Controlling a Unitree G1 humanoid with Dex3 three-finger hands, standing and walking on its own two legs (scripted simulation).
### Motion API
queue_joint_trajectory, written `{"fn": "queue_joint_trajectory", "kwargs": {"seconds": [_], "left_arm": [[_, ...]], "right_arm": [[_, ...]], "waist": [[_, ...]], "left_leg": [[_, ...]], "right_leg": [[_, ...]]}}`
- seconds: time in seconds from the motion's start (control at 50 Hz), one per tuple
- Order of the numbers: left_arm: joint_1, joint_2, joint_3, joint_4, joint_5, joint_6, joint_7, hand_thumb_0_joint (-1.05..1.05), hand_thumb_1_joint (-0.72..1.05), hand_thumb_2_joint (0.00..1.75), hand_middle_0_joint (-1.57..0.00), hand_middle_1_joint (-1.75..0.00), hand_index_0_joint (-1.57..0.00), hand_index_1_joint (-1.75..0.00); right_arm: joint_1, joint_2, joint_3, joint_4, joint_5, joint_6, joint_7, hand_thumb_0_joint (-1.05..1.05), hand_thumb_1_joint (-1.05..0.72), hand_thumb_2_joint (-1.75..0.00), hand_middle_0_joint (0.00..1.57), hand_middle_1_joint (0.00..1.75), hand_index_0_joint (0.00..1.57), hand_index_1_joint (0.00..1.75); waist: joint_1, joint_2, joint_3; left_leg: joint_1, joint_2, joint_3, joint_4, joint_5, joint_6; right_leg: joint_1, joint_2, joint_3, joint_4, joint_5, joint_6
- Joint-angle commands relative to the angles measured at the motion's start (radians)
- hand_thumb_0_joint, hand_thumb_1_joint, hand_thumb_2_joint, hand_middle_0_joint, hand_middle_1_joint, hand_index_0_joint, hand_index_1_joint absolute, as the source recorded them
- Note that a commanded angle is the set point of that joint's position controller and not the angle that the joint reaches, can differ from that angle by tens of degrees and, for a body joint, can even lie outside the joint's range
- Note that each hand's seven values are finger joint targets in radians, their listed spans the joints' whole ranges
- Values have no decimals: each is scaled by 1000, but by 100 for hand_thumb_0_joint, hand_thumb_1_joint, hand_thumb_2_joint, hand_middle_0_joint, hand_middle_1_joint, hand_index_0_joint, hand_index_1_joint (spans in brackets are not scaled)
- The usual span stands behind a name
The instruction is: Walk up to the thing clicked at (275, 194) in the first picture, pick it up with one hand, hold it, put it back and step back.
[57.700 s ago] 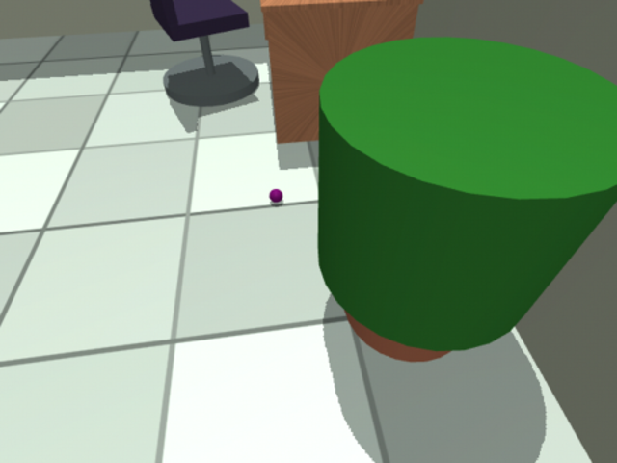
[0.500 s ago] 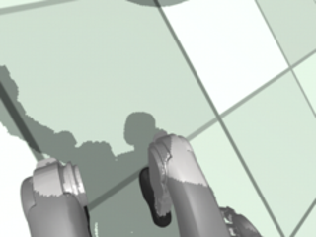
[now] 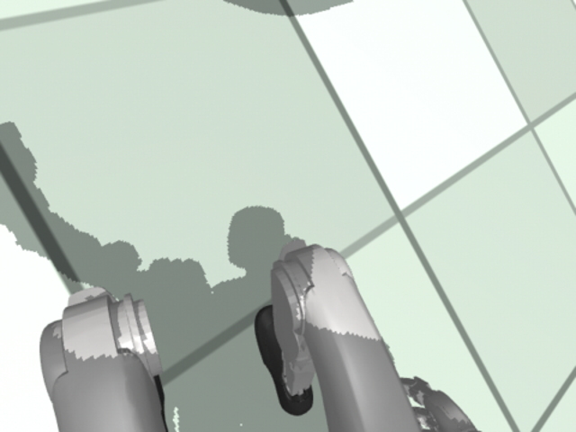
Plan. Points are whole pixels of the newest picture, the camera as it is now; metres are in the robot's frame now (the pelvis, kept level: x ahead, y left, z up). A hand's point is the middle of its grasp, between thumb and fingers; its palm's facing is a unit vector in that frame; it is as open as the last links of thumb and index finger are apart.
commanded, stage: rise first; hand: left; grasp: from above
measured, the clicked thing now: out of the picture +0.51 +0.36 -0.29
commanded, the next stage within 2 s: approach in 0.06 s
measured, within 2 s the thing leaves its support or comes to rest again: neither
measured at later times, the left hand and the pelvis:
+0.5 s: hand out of the picture +0.50 +0.35 -0.17, palm faces -0.40 -0.09 -0.91, open 14.2 cm; pelvis +0.00 +0.00 +0.00, yaw +0 degrees
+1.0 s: hand out of the picture +0.49 +0.36 -0.18, palm faces -0.46 -0.11 -0.88, open 14.2 cm; pelvis +0.00 +0.00 +0.00, yaw +0 degrees
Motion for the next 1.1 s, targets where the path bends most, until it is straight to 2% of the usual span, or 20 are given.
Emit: {"fn": "queue_joint_trajectory", "kwargs": {"seconds": [0.0,0.06,0.12,0.16,0.22,0.28,0.36,0.4,0.48,0.54,0.58,0.62,0.7,0.76,0.8,0.84,0.94,0.96,1.02,1.08], "left_arm": [[-298,258,22,-134,-14,1,35,0,-61,106,-7,-98,-4,-100],[-308,308,48,-153,-8,-1,47,0,-61,105,-7,-98,-5,-100],[-293,265,29,-130,-11,5,44,0,-61,106,-6,-99,-4,-101],[-308,284,37,-160,-7,8,45,0,-60,103,-6,-103,-5,-104],[-335,232,4,-166,-9,14,41,0,-59,102,-6,-103,-5,-104],[-371,152,-38,-150,-18,17,43,0,-59,102,-6,-104,-6,-105],[-446,162,-52,-150,-5,30,62,0,-56,100,-7,-106,-7,-106],[-423,157,-51,-100,1,48,75,0,-56,100,-7,-105,-7,-105],[-426,229,-15,-105,18,89,98,0,-57,101,-9,-102,-8,-103],[-393,251,5,-109,5,127,100,0,-58,101,-8,-102,-7,-103],[-319,248,23,-74,-12,154,88,0,-58,100,-7,-102,-7,-103],[-295,227,7,-76,-33,166,63,0,-59,102,-8,-100,-6,-102],[-302,226,-2,-110,-64,152,15,0,-59,102,-8,-101,-7,-102],[-346,208,-19,-119,-72,110,-6,0,-58,101,-8,-101,-7,-102],[-385,206,-32,-128,-64,75,-8,0,-57,101,-9,-101,-8,-102],[-377,210,-34,-102,-57,48,1,0,-58,103,-9,-102,-8,-103],[-405,236,-36,-96,-20,10,47,0,-57,100,-8,-103,-8,-103],[-390,233,-35,-55,-13,12,57,0,-57,99,-8,-103,-8,-103],[-402,269,-20,-66,6,17,91,0,-56,100,-8,-102,-8,-102],[-380,255,-21,-25,9,33,118,0,-58,103,-7,-99,-5,-100]], "right_arm": [[200,-291,-97,5,0,0,-12,0,-89,-90,20,30,20,30],[196,-292,-93,-1,-2,1,-14,0,-89,-90,20,30,20,30],[194,-293,-97,3,-3,1,-15,0,-89,-89,20,30,20,30],[192,-294,-101,-5,2,1,-16,0,-90,-90,20,30,20,30],[201,-284,-101,6,1,1,-13,0,-90,-90,20,30,20,30],[224,-291,-102,11,-1,-6,-13,0,-90,-89,20,30,20,30],[237,-292,-97,16,-3,-12,-13,0,-90,-89,20,30,20,30],[236,-288,-91,9,-7,-17,-12,0,-90,-90,20,30,20,30],[227,-285,-79,-18,-1,-18,-10,0,-90,-90,20,30,20,30],[215,-278,-71,-36,7,-16,-9,0,-90,-90,20,30,20,30],[218,-287,-77,-37,15,-14,-10,0,-90,-89,20,30,20,30],[209,-284,-73,-38,20,-8,-10,0,-90,-90,20,30,20,30],[209,-282,-73,-33,26,2,-17,0,-90,-89,20,30,20,30],[227,-293,-69,-22,20,-2,-25,0,-90,-89,20,30,20,30],[233,-288,-64,-10,12,-4,-27,0,-90,-90,20,30,20,30],[233,-303,-60,-7,3,-8,-32,0,-90,-90,20,30,20,30],[229,-297,-45,3,-15,-7,-28,0,-90,-90,20,30,20,30],[231,-308,-46,5,-18,-10,-28,0,-90,-90,20,30,20,30],[214,-313,-41,-9,-24,-13,-25,0,-90,-90,20,30,20,30],[206,-319,-39,-5,-27,-22,-23,0,-89,-90,20,30,20,30]], "waist": [[-33,472,-620],[-12,480,-681],[-19,485,-652],[-8,507,-673],[-29,497,-671],[-79,479,-632],[-86,543,-660],[-89,517,-636],[-46,553,-711],[-33,546,-752],[-19,511,-711],[-31,460,-703],[-43,403,-664],[-85,377,-604],[-98,402,-619],[-101,421,-596],[-85,500,-648],[-91,497,-615],[-81,524,-649],[-87,511,-611]], "left_leg": [[584,21,80,-242,179,7],[579,20,97,-228,191,13],[602,21,79,-247,186,5],[617,22,72,-263,173,2],[604,23,82,-252,179,6],[609,23,65,-249,190,2],[636,27,63,-259,197,-5],[610,24,72,-250,189,-1],[614,21,90,-258,207,4],[603,20,107,-255,239,11],[573,15,113,-257,248,15],[541,15,111,-249,234,22],[471,19,110,-241,173,25],[460,19,98,-230,128,22],[485,24,92,-224,120,18],[524,22,86,-222,135,10],[593,28,79,-229,185,5],[590,27,78,-221,198,4],[611,29,76,-222,227,4],[606,32,72,-219,236,3]], "right_leg": [[232,14,-87,-212,215,-92],[281,16,-79,-217,232,-87],[233,14,-89,-207,217,-93],[224,14,-92,-199,210,-94],[233,15,-87,-204,226,-90],[206,12,-98,-205,235,-93],[203,9,-98,-191,252,-91],[210,12,-94,-198,248,-93],[258,17,-82,-198,267,-92],[315,20,-70,-205,296,-87],[316,16,-65,-211,294,-87],[327,22,-62,-220,284,-87],[344,24,-57,-234,235,-87],[310,20,-69,-243,184,-91],[312,22,-74,-240,180,-87],[290,17,-85,-238,186,-91],[297,22,-97,-217,229,-89],[273,21,-101,-213,235,-92],[286,23,-105,-203,263,-91],[256,24,-111,-197,266,-91]]}}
